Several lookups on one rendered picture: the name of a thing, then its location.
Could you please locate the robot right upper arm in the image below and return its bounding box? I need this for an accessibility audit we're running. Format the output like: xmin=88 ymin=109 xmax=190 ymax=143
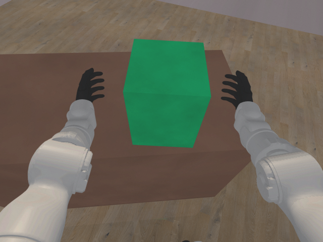
xmin=256 ymin=151 xmax=323 ymax=242

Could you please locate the pedestal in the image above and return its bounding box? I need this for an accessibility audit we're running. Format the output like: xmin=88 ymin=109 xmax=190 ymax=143
xmin=0 ymin=50 xmax=251 ymax=209

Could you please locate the robot left hand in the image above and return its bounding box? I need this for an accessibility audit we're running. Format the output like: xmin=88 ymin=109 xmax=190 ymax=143
xmin=76 ymin=68 xmax=104 ymax=102

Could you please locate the robot left upper arm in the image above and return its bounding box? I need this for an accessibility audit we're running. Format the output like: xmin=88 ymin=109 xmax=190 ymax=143
xmin=0 ymin=140 xmax=93 ymax=242

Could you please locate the right robot forearm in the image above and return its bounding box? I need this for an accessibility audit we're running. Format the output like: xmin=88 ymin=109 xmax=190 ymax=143
xmin=234 ymin=101 xmax=323 ymax=175

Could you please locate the carton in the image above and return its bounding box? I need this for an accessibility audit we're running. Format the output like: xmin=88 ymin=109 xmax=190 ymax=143
xmin=123 ymin=39 xmax=211 ymax=148

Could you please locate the robot right hand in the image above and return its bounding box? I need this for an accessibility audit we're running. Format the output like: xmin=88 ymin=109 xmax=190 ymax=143
xmin=221 ymin=71 xmax=253 ymax=109

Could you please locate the left robot forearm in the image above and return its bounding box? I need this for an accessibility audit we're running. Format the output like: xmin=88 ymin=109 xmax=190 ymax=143
xmin=28 ymin=99 xmax=96 ymax=185

